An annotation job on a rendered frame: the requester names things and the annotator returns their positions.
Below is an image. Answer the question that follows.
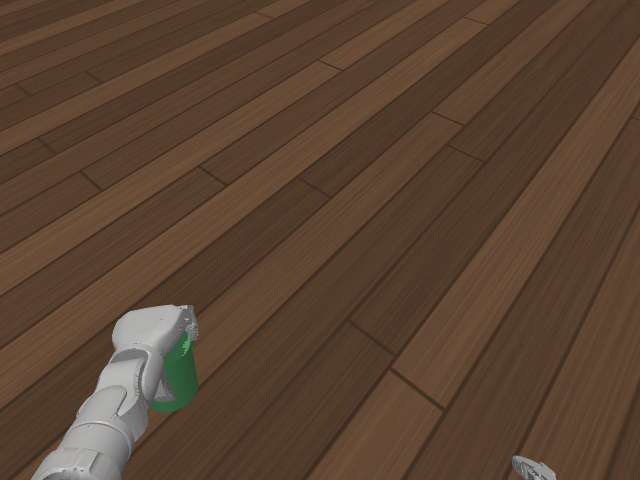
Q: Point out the right robot hand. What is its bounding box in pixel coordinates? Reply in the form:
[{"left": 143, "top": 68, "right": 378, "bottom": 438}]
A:
[{"left": 511, "top": 456, "right": 557, "bottom": 480}]

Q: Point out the left robot hand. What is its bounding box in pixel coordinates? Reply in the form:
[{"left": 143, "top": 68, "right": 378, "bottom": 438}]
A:
[{"left": 112, "top": 304, "right": 198, "bottom": 402}]

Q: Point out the left robot arm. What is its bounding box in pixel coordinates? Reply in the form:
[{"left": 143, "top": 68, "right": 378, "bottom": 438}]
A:
[{"left": 30, "top": 344, "right": 164, "bottom": 480}]

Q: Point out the mug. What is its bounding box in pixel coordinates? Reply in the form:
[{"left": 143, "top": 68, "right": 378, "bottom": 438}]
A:
[{"left": 150, "top": 331, "right": 199, "bottom": 413}]

